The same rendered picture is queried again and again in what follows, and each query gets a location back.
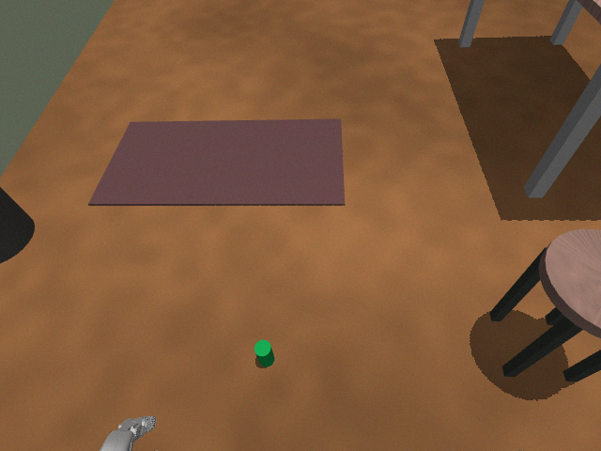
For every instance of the stool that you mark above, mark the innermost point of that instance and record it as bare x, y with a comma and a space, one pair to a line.
570, 273

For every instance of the table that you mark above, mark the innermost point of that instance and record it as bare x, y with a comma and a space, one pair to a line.
583, 116

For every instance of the left robot hand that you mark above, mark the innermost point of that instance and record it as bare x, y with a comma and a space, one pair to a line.
128, 433

